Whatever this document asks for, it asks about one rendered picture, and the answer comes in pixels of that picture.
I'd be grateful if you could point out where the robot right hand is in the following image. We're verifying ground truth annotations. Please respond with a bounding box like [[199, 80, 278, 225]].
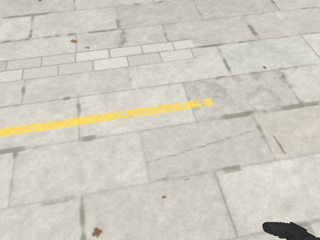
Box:
[[262, 222, 320, 240]]

